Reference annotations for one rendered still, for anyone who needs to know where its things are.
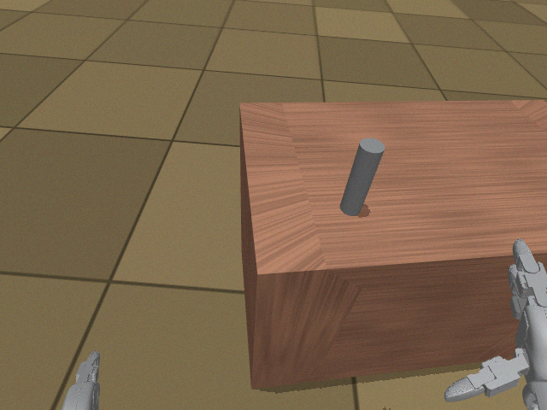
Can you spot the left robot hand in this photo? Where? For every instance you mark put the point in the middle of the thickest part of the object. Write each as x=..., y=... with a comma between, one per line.
x=84, y=394

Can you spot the can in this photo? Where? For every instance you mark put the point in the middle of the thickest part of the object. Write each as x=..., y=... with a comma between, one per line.
x=365, y=165

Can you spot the right robot arm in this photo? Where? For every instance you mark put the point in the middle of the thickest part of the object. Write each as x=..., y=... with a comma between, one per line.
x=535, y=395

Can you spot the right robot hand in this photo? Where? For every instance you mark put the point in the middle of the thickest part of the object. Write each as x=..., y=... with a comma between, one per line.
x=528, y=284

